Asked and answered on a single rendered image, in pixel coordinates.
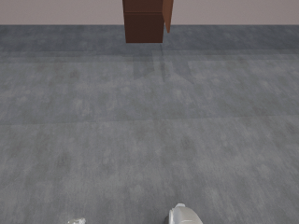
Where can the right robot shin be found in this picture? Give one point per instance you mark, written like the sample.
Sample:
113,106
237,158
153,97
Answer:
180,204

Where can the right robot thigh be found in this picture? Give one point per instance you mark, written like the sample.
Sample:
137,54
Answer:
183,215

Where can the cupboard door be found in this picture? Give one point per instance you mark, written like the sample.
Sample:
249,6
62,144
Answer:
167,13

